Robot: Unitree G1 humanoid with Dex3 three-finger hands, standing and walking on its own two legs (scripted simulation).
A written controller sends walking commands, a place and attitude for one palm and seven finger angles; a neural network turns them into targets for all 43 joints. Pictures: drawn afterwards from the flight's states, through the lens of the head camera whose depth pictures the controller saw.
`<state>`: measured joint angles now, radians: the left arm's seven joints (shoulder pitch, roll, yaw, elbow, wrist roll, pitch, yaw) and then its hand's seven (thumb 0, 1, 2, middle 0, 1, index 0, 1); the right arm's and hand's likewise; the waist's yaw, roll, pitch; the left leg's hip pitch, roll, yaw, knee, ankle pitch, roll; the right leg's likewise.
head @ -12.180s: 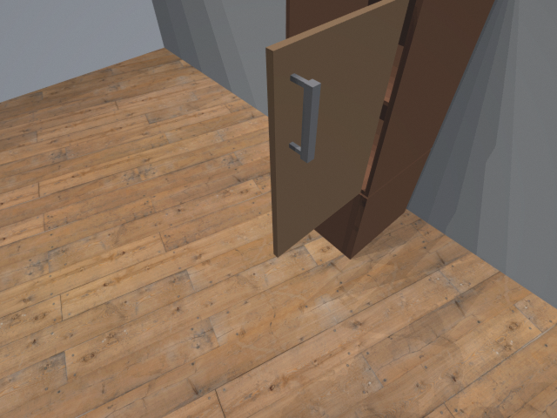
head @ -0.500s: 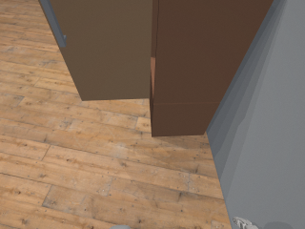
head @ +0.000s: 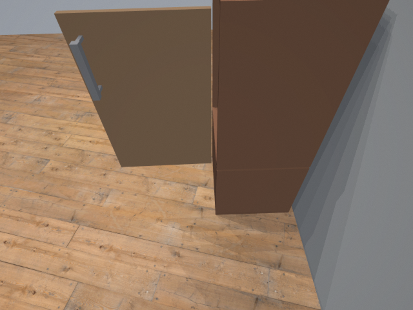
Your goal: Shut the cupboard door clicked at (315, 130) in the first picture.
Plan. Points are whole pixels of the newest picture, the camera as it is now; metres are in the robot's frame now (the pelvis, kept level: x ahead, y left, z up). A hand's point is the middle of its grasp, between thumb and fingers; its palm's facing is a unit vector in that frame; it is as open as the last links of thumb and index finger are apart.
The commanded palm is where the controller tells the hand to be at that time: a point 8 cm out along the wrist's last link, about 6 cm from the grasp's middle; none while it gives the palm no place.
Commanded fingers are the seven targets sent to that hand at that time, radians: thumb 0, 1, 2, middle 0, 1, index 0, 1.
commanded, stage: take the last steps up to it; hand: left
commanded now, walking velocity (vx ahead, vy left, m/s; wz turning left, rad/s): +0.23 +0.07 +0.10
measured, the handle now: (88, 69) +0.67 +0.36 +0.12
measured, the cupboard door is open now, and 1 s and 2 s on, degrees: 91 91 91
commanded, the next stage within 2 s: come to a stop and stand still in 0.26 s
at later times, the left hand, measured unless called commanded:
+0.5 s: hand out of the picture +0.10 +0.23 -0.18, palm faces +0.09 -0.99 -0.14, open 7.4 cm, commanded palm none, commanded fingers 0.00 0.90 0.90 -0.20 -0.30 -0.20 -0.30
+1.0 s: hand (122, 284) +0.21 +0.22 -0.16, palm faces +0.04 -0.97 -0.23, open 7.3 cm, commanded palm none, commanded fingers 0.00 0.90 0.90 -0.20 -0.30 -0.20 -0.30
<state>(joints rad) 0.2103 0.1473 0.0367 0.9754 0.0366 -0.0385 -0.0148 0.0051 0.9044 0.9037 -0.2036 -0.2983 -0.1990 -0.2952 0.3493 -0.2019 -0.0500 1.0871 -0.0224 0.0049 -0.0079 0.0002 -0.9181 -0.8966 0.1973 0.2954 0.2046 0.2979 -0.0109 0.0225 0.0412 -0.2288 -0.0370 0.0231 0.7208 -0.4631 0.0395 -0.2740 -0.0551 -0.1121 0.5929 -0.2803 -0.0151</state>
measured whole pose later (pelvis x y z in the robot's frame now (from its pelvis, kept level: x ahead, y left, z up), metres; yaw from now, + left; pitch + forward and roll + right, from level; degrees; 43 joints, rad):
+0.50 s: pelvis +0.13 +0.07 +0.01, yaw +2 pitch +0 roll +0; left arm 0.29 0.15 0.03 1.13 0.02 0.01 0.02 0.01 0.91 0.90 -0.20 -0.30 -0.20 -0.29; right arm 0.20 -0.14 -0.03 1.07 -0.03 -0.05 -0.05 0.01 -0.94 -0.90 0.20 0.30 0.20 0.30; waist 0.01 -0.06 0.07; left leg -0.28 0.00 0.15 0.49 -0.22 0.06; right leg -0.35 -0.08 -0.07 0.92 -0.46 0.01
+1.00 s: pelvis +0.14 +0.03 +0.01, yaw +1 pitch +0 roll +1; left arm 0.17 0.16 0.03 1.03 0.02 0.00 0.03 0.00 0.91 0.90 -0.20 -0.30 -0.20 -0.30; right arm 0.21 -0.19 -0.05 1.09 -0.01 0.05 -0.02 0.01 -0.91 -0.90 0.20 0.30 0.20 0.30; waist -0.01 0.01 0.07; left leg -0.29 0.00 0.04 0.71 -0.46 -0.04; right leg -0.21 -0.04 -0.08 0.52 -0.31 -0.01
